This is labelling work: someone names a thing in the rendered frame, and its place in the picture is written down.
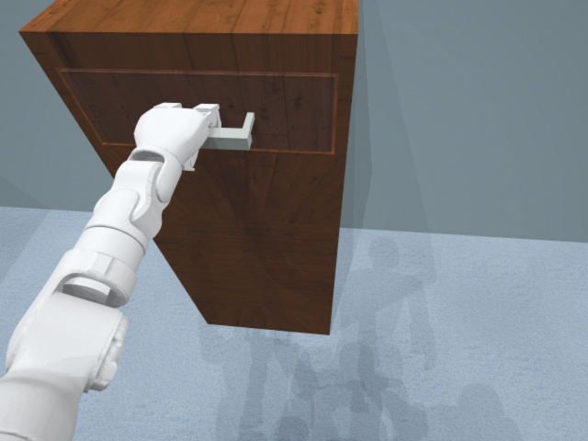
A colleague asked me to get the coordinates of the left robot forearm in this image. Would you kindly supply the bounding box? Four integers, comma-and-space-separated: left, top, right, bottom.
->
6, 145, 182, 373

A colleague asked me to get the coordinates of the cabinet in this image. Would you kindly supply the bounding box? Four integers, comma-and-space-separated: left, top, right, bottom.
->
18, 0, 358, 335

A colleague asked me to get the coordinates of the drawer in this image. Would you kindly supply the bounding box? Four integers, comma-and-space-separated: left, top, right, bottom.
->
60, 68, 336, 152

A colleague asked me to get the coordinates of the handle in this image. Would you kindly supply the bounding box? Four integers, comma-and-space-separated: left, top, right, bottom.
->
133, 112, 254, 151

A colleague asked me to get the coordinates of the left robot upper arm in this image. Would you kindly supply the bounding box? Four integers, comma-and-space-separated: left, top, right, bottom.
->
0, 291, 130, 441

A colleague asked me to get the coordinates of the robot left hand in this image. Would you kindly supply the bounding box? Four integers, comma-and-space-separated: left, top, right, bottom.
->
134, 103, 221, 171

